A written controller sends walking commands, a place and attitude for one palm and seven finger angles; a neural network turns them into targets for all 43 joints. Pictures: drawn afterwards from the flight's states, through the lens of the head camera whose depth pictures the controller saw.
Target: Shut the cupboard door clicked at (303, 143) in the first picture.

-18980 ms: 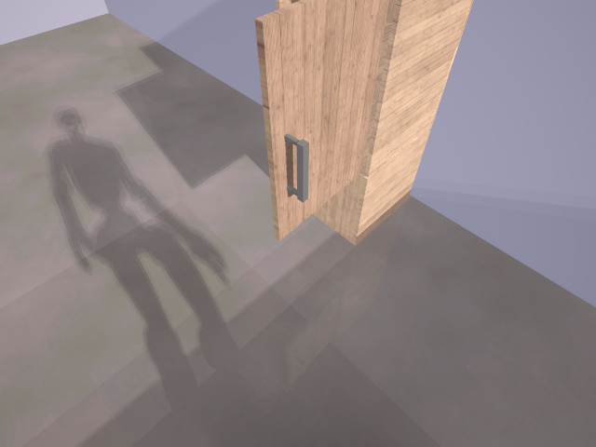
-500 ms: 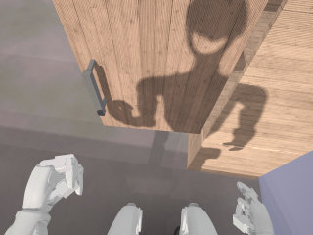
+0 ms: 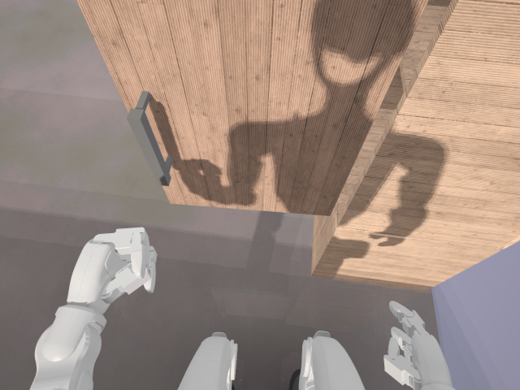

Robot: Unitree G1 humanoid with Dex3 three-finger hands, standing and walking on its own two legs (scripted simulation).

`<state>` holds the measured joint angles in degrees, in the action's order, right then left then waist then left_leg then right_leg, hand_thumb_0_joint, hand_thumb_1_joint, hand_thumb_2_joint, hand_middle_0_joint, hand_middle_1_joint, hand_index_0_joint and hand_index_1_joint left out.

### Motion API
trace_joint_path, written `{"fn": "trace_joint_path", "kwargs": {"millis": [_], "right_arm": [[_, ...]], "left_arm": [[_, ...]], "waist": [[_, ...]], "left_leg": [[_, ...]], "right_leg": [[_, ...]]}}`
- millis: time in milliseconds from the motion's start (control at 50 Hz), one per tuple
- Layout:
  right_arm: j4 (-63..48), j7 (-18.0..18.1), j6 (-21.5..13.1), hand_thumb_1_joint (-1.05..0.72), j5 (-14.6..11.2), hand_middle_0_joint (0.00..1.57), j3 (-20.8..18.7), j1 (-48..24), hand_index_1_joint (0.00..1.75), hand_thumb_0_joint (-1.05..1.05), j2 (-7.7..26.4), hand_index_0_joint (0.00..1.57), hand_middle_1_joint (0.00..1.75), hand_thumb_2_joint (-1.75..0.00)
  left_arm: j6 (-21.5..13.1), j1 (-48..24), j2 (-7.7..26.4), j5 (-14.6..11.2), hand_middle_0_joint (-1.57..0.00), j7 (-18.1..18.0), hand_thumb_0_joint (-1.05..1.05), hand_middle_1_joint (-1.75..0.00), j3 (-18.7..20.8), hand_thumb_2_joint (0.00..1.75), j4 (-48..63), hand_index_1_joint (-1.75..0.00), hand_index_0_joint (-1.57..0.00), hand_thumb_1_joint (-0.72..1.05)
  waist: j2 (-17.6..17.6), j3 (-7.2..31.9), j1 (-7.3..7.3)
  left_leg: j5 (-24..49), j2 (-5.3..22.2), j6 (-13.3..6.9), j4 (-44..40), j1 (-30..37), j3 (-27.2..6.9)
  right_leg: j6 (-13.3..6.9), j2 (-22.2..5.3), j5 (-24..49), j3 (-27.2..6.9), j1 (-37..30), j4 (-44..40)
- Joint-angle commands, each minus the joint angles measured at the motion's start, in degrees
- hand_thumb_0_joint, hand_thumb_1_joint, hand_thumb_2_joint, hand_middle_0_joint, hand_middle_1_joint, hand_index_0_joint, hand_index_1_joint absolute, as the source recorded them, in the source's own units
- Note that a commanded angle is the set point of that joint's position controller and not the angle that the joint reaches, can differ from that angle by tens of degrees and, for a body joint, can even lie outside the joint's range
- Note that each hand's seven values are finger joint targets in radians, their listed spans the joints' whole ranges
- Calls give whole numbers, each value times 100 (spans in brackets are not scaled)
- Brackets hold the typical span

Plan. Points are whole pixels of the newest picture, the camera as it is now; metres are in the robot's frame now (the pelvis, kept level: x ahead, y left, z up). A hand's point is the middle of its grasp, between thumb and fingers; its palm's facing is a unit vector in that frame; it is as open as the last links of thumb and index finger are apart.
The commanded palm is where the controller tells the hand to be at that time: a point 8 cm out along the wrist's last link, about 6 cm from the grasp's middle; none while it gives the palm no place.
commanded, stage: bring the fist close to the handle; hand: left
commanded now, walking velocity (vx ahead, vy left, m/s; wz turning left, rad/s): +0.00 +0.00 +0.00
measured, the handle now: (155, 143) +0.49 +0.21 +0.05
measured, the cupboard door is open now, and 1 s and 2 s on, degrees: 93 93 83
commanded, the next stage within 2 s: push the door shut along its arc in 1.08 s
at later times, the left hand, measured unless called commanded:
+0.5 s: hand (158, 211) +0.35 +0.17 +0.06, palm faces -0.04 -1.00 -0.04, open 3.1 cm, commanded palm +0.34 +0.23 +0.05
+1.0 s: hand (162, 204) +0.37 +0.17 +0.05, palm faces -0.04 -1.00 -0.02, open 3.1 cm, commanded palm +0.35 +0.22 +0.05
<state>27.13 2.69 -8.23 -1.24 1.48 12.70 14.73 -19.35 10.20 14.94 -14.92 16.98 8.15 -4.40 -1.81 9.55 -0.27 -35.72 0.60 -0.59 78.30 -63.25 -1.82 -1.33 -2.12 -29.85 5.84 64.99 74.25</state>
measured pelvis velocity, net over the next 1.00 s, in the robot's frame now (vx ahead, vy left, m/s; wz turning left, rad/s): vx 0.00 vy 0.01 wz -0.02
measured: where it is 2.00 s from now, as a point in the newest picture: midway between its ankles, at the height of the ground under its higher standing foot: outside the picture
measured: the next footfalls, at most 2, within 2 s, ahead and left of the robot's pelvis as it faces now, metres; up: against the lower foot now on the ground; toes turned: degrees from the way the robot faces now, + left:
none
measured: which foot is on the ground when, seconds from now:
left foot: down 0.00-1.00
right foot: down 0.00-1.00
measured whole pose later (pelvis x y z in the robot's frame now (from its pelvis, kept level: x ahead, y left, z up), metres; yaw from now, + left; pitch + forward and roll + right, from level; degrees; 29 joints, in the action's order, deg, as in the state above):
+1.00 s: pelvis +0.00 +0.01 +0.02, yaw -1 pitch +21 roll -1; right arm 32.5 1.3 -2.9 -0.9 0.2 15.0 14.8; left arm -25.6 -15.1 14.2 -11.9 13.3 11.8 -32.5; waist -1.1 8.5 -2.4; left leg -32.9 0.3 -1.3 72.0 -60.0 0.6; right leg -0.5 -2.0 -27.0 3.4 62.9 69.0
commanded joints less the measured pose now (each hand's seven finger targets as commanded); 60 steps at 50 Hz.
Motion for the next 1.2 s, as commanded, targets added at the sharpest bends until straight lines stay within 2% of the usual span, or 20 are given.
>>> {"fn": "trace_joint_path", "kwargs": {"millis": [0,80,160,180,240,320,400,420,480,580,640,660,760,780,800,880,960,1020,1040,1180], "right_arm": [[-775,118,-292,-90,18,20,-382,42,30,0,785,20,30,-90],[-614,28,-285,-90,64,20,-386,80,30,0,719,20,30,-90],[-517,-34,-165,-90,31,20,-409,187,30,0,836,20,30,-90],[-518,-35,-149,-90,21,20,-415,183,30,0,850,20,30,-90],[-513,3,-118,-90,5,20,-432,212,30,0,870,20,30,-90],[-421,41,-151,-90,66,20,-438,174,30,0,820,20,30,-90],[-274,-10,-105,-90,101,20,-423,234,30,0,794,20,30,-90],[-245,-39,-70,-90,103,20,-415,207,30,0,782,20,30,-90],[-195,-60,52,-90,69,20,-435,286,30,0,846,20,30,-90],[-208,-46,124,-90,33,20,-466,359,30,0,840,20,30,-90],[-83,-15,113,-90,62,20,-455,386,30,0,840,20,30,-90],[-43,-5,128,-90,65,20,-446,388,30,0,833,20,30,-90],[-92,-101,206,-90,84,20,-460,372,30,0,814,20,30,-90],[-122,-129,228,-90,78,20,-465,367,30,0,800,20,30,-90],[-163,-137,247,-90,64,20,-471,414,30,0,826,20,30,-90],[-165,-116,340,-90,26,20,-460,377,30,0,838,20,30,-90],[-87,-37,281,-90,60,20,-460,338,30,0,841,20,30,-90],[4,-28,231,-90,94,20,-451,321,30,0,838,20,30,-90],[45,-32,227,-90,106,20,-447,329,30,0,839,20,30,-90],[-42,-56,339,-90,53,20,-443,373,30,0,875,20,30,-90]], "left_arm": [[-431,-1057,1132,-209,-130,-199,0,-150,902,90,1434,-150,-130,90],[-633,-960,676,-200,-130,-408,0,-150,681,90,960,-150,-130,90],[-467,-1195,553,17,-130,-317,0,-150,391,90,39,-150,-130,90],[-435,-1409,466,74,-130,-263,0,-150,214,90,28,-150,-130,90],[-423,-2001,585,65,-130,-217,0,-150,278,90,7,-150,-130,90],[-791,-2687,935,-21,-130,-421,0,-150,726,90,389,-150,-130,90],[-998,-2690,890,105,-130,-575,0,-150,735,90,-217,-150,-130,90],[-955,-2776,707,159,-130,-558,0,-150,550,90,-445,-150,-130,90],[-770,-2959,759,248,-130,-465,0,-150,561,90,-1072,-150,-130,90],[-701,-3612,597,130,-130,-294,0,-150,401,90,-933,-150,-130,90],[-886,-4053,860,74,-130,-379,0,-150,710,90,-1125,-150,-130,90],[-961,-4185,913,115,-130,-425,0,-150,768,90,-1301,-150,-130,90],[-1108,-3656,834,246,-130,-449,0,-150,734,90,-1555,-150,-130,90],[-1072,-3559,714,253,-130,-415,0,-150,608,90,-1543,-150,-130,90],[-1017,-3371,819,236,-130,-384,0,-150,714,90,-1664,-150,-130,90],[-948,-3913,743,217,-130,-335,0,-150,560,90,-1618,-150,-130,90],[-1204,-4418,825,174,-130,-454,0,-150,673,90,-1488,-150,-130,90],[-1380,-4493,922,218,-130,-485,0,-150,723,90,-1549,-150,-130,90],[-1395,-4530,881,246,-130,-469,0,-150,669,90,-1650,-150,-130,90],[-1014,-4259,939,246,-130,-253,0,-150,702,90,-2192,-150,-130,90]], "waist": [[-67,2014,2],[-110,1991,-14],[207,1514,-206],[136,1534,-243],[136,1619,-264],[-91,2269,-106],[-115,2149,-131],[-76,2029,-186],[119,1851,-251],[-47,2306,-274],[135,2353,-297],[182,2192,-331],[-44,2344,-117],[-121,2331,-136],[-30,2324,-108],[86,1949,-287],[177,2068,-338],[-78,2177,-284],[-58,2163,-334],[23,2093,-275]], "left_leg": [[1580,-152,-65,-1336,755,-31],[1872,-147,-21,-1370,887,-4],[1490,-124,-34,-1449,648,-3],[1472,-128,-49,-1458,701,2],[1445,-123,-60,-1521,812,-7],[1909,-129,-31,-1507,1111,-16],[2142,-121,-8,-1490,1091,-21],[1981,-120,-15,-1497,1035,12],[1696,-111,-17,-1567,895,21],[2160,-99,-10,-1581,1302,20],[2145,-92,-10,-1516,1188,-4],[2092,-86,-10,-1510,1108,-4],[2191,-100,27,-1636,1194,43],[2185,-109,21,-1655,1234,82],[2226,-113,10,-1669,1182,72],[1737,-99,-11,-1737,1044,66],[1591,-97,-29,-1685,1107,18],[1628,-110,-12,-1653,1166,4],[1628,-104,-13,-1634,1165,0],[1545,-122,-21,-1698,981,48]], "right_leg": [[-38,219,928,-488,-2105,-1144],[-15,200,1355,-393,-2058,-1040],[11,186,1033,-395,-1843,-1182],[8,179,1050,-415,-1814,-1203],[0,166,1029,-429,-1856,-1267],[-31,167,1454,-437,-2131,-1100],[-43,185,1666,-382,-2031,-998],[-17,167,1564,-402,-1952,-1048],[-5,167,1366,-421,-1942,-1165],[-12,158,1861,-422,-2109,-1169],[3,167,1863,-442,-2140,-1140],[1,168,1826,-437,-2063,-1134],[-35,166,1858,-436,-2165,-1097],[-27,164,1878,-440,-2184,-1140],[-44,182,1885,-423,-2256,-1154],[-1,170,1490,-461,-2079,-1316],[1,170,1275,-467,-1977,-1309],[-25,168,1266,-475,-1910,-1246],[-18,169,1279,-458,-1860,-1222],[-12,159,1268,-488,-2018,-1313]]}}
